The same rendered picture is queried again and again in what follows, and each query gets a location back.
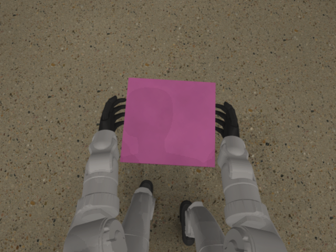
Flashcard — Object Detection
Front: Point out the robot left hand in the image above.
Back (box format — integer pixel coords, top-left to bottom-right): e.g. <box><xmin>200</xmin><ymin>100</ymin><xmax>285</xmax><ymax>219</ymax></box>
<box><xmin>99</xmin><ymin>96</ymin><xmax>126</xmax><ymax>132</ymax></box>

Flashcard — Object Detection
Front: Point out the robot thigh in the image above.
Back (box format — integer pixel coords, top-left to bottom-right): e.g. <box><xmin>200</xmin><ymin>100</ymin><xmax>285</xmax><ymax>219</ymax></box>
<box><xmin>185</xmin><ymin>206</ymin><xmax>225</xmax><ymax>252</ymax></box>
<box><xmin>122</xmin><ymin>192</ymin><xmax>156</xmax><ymax>252</ymax></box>

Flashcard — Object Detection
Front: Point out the carton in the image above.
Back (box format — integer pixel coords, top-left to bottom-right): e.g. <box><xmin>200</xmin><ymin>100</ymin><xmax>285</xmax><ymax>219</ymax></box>
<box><xmin>120</xmin><ymin>78</ymin><xmax>216</xmax><ymax>167</ymax></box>

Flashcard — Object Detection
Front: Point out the right robot upper arm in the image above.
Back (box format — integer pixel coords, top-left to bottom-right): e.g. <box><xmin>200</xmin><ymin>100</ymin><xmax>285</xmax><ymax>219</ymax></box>
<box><xmin>223</xmin><ymin>225</ymin><xmax>287</xmax><ymax>252</ymax></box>

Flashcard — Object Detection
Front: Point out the robot right forearm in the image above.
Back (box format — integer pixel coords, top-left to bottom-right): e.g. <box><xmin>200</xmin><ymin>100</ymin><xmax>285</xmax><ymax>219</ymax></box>
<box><xmin>217</xmin><ymin>135</ymin><xmax>281</xmax><ymax>239</ymax></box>

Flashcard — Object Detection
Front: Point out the robot right thigh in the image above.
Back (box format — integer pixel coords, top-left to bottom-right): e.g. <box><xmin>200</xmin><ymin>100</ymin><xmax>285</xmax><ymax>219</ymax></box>
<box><xmin>185</xmin><ymin>206</ymin><xmax>225</xmax><ymax>252</ymax></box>

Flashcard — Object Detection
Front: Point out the left robot upper arm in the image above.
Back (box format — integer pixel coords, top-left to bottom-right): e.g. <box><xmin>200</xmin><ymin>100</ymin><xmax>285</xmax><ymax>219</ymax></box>
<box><xmin>64</xmin><ymin>217</ymin><xmax>128</xmax><ymax>252</ymax></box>

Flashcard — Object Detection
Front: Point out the robot left forearm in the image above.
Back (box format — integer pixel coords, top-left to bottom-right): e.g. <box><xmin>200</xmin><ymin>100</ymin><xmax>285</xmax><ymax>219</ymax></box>
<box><xmin>63</xmin><ymin>130</ymin><xmax>120</xmax><ymax>252</ymax></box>

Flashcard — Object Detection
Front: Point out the robot right hand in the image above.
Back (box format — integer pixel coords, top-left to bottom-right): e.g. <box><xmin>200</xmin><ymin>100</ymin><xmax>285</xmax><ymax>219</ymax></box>
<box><xmin>215</xmin><ymin>102</ymin><xmax>239</xmax><ymax>138</ymax></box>

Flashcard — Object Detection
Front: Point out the robot left thigh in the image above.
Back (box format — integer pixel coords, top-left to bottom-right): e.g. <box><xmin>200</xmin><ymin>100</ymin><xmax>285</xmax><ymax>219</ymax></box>
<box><xmin>122</xmin><ymin>192</ymin><xmax>156</xmax><ymax>252</ymax></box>

